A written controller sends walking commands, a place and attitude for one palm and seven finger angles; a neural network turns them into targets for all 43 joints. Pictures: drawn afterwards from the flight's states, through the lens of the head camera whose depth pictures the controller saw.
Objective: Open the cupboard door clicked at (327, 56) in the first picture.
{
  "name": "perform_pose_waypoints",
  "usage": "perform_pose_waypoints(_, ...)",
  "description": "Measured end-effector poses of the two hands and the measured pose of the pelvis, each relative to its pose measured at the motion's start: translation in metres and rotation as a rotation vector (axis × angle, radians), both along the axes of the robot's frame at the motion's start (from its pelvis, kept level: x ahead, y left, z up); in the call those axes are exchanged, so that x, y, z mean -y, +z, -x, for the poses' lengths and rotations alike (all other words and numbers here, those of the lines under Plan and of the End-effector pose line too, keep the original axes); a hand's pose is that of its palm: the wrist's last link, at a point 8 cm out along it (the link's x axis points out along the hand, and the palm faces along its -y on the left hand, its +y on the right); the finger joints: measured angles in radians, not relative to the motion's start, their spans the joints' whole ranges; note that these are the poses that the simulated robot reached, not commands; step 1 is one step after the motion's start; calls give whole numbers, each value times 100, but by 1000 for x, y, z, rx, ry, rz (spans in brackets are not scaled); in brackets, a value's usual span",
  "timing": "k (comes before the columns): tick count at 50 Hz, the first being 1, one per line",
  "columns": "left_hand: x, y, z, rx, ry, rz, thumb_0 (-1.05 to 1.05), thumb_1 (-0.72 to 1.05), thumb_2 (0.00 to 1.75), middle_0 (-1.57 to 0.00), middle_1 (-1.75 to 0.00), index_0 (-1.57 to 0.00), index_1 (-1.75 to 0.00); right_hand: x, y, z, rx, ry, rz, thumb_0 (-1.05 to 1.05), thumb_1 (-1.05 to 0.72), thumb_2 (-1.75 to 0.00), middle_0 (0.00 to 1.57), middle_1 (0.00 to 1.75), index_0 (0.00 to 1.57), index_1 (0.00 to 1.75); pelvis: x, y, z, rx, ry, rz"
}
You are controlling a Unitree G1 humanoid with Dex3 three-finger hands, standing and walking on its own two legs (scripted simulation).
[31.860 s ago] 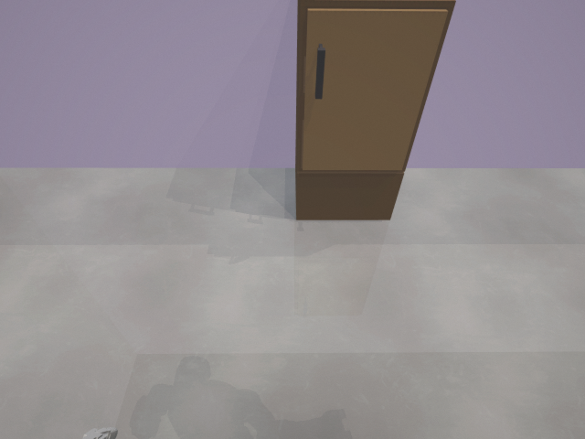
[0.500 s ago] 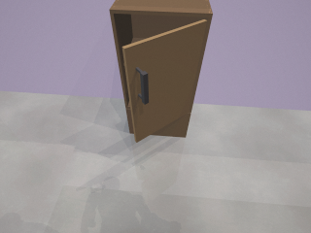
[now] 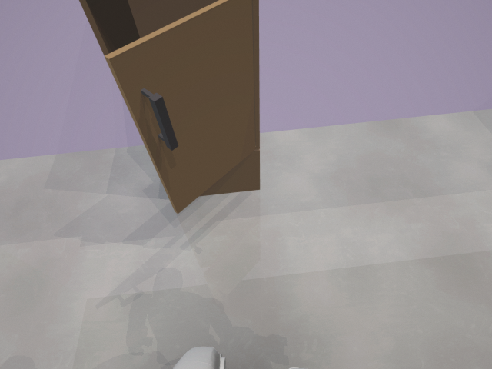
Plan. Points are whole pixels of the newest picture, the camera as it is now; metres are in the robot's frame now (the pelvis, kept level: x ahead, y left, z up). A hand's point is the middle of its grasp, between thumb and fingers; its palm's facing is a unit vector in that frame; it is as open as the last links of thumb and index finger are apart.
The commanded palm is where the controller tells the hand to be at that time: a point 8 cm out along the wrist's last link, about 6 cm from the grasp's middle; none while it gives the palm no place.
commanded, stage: walk to a spot facing it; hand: left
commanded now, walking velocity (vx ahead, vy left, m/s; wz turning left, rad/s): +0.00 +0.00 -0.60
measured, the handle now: (159, 120) +0.63 +0.27 -0.01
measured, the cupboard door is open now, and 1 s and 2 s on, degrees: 41 41 41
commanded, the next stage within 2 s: none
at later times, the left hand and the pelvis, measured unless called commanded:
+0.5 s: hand (141, 352) +0.15 +0.22 -0.15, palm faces -0.22 -0.94 -0.26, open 7.4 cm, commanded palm none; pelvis +0.00 +0.02 +0.01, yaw -18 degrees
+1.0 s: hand (212, 316) +0.22 +0.10 -0.15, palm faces -0.59 -0.78 -0.20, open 7.4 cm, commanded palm none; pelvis +0.01 +0.00 +0.01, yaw -37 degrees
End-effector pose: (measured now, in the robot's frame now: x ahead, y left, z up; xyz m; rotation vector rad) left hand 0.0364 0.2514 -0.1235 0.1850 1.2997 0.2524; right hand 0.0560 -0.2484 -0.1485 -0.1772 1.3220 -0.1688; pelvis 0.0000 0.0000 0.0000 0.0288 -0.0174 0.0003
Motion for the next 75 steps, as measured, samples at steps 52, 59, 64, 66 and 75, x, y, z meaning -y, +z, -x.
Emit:
perform_pose_waypoints(52,125,-2,-215,155,-811,104,1,91,90,-20,-30,-20,-30,-32,20,201,-13,-673,59,0,-90,-90,20,30,20,30,7,-4,-3,-38,-671,22)
perform_pose_waypoints(59,138,4,-204,120,-847,77,1,91,89,-20,-30,-20,-30,-13,23,197,17,-751,54,1,-91,-90,20,30,20,30,14,4,-6,-20,-751,15)
perform_pose_waypoints(64,131,-2,-203,29,-874,79,1,91,89,-21,-30,-20,-30,5,39,162,142,-779,101,0,-91,-90,20,30,20,30,20,9,-25,-22,-826,2)
perform_pose_waypoints(66,130,-9,-210,-3,-885,81,1,91,89,-21,-30,-20,-30,10,40,149,187,-788,137,0,-91,-90,20,30,20,30,22,4,-38,-33,-860,13)
perform_pose_waypoints(75,211,-3,-276,21,-1030,135,1,91,90,-20,-30,-20,-30,-30,46,174,64,-932,102,0,-91,-90,20,30,20,30,57,14,-67,-45,-984,29)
